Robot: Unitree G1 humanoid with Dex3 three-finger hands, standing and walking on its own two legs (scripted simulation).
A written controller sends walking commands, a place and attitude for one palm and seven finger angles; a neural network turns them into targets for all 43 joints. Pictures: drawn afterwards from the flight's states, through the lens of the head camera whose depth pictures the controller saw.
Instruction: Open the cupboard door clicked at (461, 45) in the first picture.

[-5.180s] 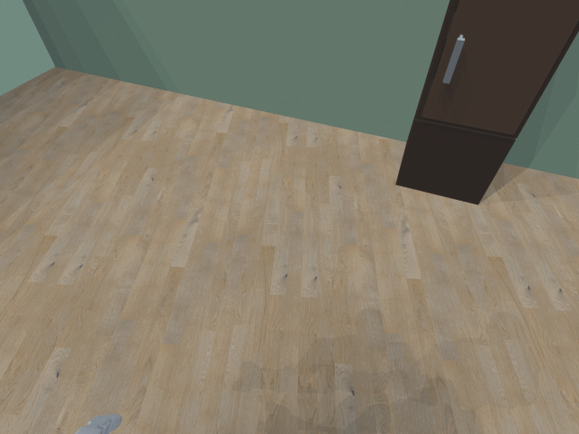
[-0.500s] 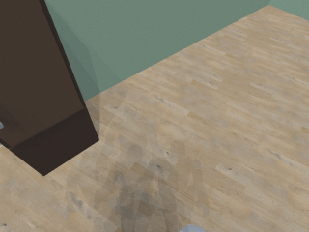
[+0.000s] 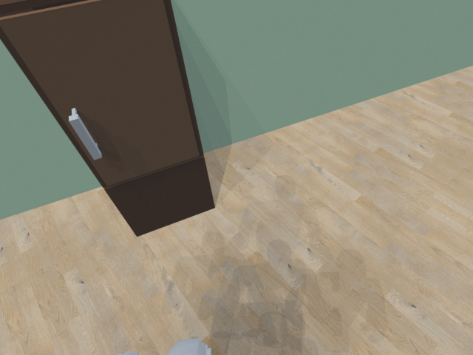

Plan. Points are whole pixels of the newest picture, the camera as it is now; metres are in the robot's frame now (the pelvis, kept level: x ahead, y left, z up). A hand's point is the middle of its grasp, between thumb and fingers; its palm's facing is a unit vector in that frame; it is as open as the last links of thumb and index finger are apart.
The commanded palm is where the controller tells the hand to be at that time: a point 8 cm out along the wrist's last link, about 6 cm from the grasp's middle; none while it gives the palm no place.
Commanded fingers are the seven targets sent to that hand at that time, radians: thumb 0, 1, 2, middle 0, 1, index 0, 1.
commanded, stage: turn to face it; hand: left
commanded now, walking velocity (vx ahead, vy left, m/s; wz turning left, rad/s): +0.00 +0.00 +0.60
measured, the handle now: (85, 134) +0.71 +0.50 -0.08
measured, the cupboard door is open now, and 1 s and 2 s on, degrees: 0 0 0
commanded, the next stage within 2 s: take the last steps up to it in 0.62 s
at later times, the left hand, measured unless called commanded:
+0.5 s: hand out of the picture +0.02 +0.26 -0.16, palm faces +0.28 -0.92 -0.27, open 7.4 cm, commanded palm none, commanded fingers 0.00 0.90 0.90 -0.20 -0.30 -0.20 -0.30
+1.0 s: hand out of the picture -0.08 +0.16 -0.16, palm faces +0.45 -0.86 -0.23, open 7.3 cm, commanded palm none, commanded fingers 0.00 0.90 0.90 -0.20 -0.30 -0.20 -0.30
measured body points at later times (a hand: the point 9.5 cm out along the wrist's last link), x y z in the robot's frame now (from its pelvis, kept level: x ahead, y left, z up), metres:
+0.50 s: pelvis -0.01 +0.03 +0.00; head +0.02 +0.04 +0.45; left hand +0.01 +0.31 -0.14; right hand +0.13 -0.19 -0.14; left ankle -0.03 +0.15 -0.74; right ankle +0.03 -0.11 -0.69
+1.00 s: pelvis +0.00 +0.00 +0.01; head +0.01 -0.01 +0.46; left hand -0.11 +0.20 -0.14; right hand +0.13 -0.22 -0.16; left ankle -0.08 +0.13 -0.69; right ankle +0.03 -0.10 -0.74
